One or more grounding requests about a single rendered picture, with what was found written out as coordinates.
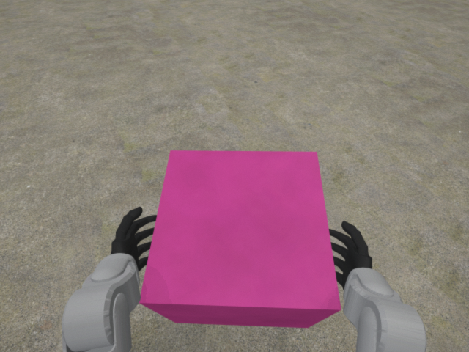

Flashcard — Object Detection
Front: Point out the robot left hand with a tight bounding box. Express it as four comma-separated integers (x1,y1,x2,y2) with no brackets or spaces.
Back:
110,207,157,271

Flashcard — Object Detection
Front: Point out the right robot forearm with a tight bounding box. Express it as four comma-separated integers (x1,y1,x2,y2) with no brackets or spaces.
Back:
343,268,427,352

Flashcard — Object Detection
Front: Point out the carton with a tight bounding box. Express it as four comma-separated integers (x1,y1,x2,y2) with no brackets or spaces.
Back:
139,150,341,328

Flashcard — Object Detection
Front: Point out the left robot forearm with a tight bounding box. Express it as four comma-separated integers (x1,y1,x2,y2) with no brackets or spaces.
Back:
62,253,141,352

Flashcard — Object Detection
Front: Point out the robot right hand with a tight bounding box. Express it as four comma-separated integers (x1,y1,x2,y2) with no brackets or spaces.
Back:
329,221,372,289

